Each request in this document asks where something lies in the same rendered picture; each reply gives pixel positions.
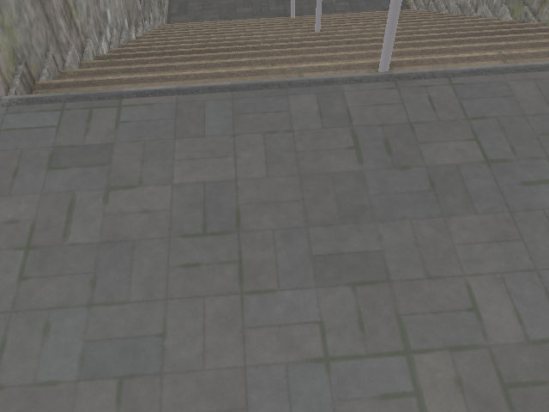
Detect stairs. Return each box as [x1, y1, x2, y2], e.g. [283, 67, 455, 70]
[32, 9, 549, 94]

